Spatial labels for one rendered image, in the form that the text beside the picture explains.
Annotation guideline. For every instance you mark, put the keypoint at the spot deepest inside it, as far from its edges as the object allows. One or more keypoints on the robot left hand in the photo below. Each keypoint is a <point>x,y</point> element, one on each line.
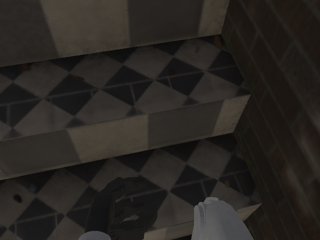
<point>106,216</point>

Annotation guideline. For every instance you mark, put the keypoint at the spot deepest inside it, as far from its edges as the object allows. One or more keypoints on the right robot thigh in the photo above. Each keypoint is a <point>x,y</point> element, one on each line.
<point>217,220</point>

